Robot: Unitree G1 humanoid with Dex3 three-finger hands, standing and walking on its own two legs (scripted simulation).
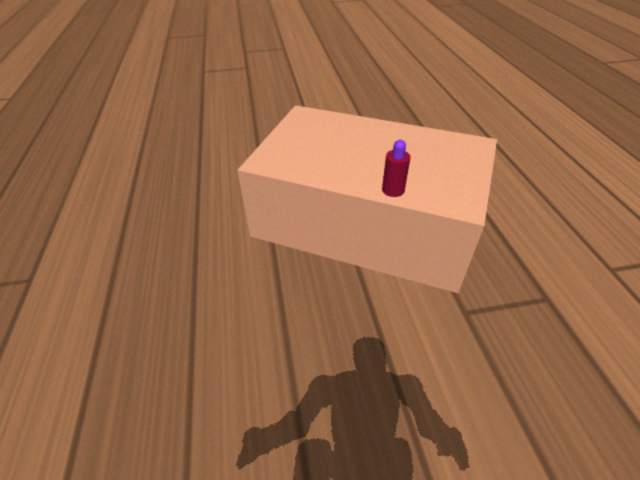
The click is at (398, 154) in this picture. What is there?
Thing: necked bottle
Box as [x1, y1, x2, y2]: [382, 140, 410, 196]
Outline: 402,140 397,140 394,143 393,149 386,154 382,190 384,193 390,196 398,196 402,194 404,191 410,156 404,150 405,143
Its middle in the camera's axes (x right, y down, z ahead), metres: +0.28 -0.28 +1.36
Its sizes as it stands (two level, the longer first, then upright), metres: 0.081 0.081 0.201
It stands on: a support 0.36 m high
